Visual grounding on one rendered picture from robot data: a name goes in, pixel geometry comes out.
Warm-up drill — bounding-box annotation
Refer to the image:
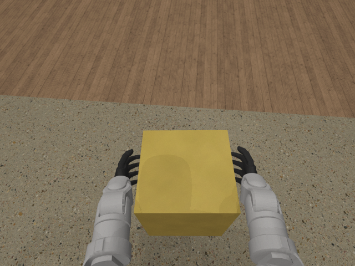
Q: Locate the right robot forearm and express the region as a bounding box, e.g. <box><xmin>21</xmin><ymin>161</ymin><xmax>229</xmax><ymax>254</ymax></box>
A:
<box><xmin>240</xmin><ymin>173</ymin><xmax>304</xmax><ymax>266</ymax></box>

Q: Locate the left robot forearm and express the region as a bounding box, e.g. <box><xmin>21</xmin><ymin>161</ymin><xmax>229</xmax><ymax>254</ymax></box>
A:
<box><xmin>82</xmin><ymin>176</ymin><xmax>133</xmax><ymax>266</ymax></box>

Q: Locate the carton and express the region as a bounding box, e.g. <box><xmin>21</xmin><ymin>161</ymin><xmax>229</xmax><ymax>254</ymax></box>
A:
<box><xmin>134</xmin><ymin>130</ymin><xmax>241</xmax><ymax>236</ymax></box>

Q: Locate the right robot hand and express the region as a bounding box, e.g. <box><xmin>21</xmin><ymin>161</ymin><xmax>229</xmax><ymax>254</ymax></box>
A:
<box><xmin>231</xmin><ymin>146</ymin><xmax>257</xmax><ymax>184</ymax></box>

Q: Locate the left robot hand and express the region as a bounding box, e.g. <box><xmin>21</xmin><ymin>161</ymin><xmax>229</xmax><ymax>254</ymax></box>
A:
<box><xmin>114</xmin><ymin>149</ymin><xmax>140</xmax><ymax>185</ymax></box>

